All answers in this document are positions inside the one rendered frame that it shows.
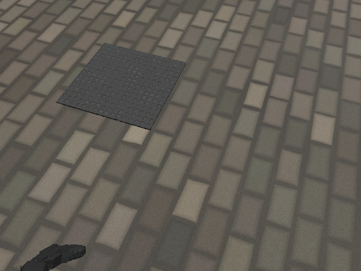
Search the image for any robot left hand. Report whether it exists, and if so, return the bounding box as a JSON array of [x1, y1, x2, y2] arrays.
[[20, 244, 86, 271]]

